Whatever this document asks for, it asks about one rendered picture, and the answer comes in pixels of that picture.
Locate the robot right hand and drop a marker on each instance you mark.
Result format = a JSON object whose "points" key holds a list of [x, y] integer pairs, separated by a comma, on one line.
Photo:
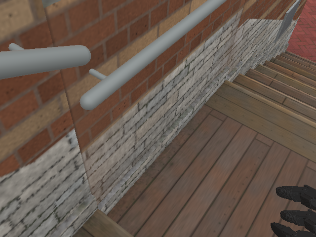
{"points": [[307, 196]]}

